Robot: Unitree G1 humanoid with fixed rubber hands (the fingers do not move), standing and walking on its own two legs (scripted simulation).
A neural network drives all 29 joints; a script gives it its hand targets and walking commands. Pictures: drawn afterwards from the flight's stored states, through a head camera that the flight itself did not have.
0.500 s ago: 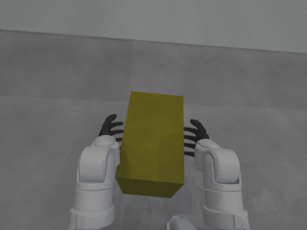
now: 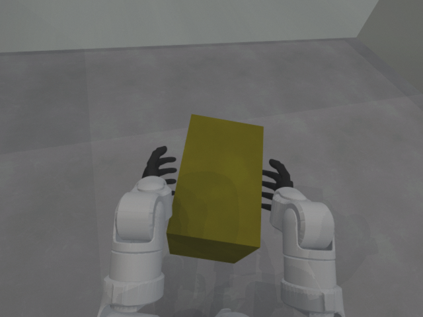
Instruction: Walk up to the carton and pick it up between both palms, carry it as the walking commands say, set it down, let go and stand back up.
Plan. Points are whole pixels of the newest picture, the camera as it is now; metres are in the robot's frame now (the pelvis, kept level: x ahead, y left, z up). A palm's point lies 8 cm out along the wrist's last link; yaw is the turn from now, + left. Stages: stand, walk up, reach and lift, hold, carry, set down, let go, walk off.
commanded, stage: carry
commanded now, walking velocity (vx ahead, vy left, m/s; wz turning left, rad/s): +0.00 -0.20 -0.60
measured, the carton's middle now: (214, 193) +0.36 -0.01 +0.00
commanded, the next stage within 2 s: none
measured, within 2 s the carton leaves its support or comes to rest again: neither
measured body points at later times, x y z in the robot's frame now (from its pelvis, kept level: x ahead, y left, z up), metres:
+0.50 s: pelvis -0.07 -0.13 +0.01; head -0.02 -0.14 +0.45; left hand +0.28 -0.14 +0.07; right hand +0.19 -0.35 +0.05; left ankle -0.04 -0.02 -0.66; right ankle -0.07 -0.25 -0.72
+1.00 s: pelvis -0.18 -0.19 +0.01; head -0.12 -0.19 +0.46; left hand +0.17 -0.27 +0.08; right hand +0.04 -0.46 +0.09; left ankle -0.06 -0.09 -0.72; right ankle -0.29 -0.34 -0.69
